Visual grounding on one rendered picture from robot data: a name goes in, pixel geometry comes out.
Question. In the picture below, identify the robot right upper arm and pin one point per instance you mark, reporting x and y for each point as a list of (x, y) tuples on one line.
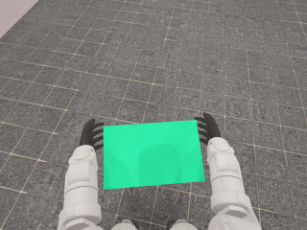
[(229, 222)]

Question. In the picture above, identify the robot right forearm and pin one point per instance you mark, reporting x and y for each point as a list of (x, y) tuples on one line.
[(228, 192)]

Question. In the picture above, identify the carton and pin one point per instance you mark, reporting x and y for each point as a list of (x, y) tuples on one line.
[(152, 154)]

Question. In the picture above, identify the robot right foot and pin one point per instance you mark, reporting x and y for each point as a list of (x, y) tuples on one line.
[(170, 224)]

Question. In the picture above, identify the robot left forearm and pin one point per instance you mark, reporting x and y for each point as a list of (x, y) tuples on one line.
[(80, 206)]

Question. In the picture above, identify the robot right shin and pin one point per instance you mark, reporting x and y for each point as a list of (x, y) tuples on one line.
[(180, 221)]

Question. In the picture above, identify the robot right hand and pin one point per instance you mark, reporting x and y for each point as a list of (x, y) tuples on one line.
[(211, 128)]

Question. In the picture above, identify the robot left hand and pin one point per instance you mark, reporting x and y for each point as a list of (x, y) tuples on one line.
[(88, 134)]

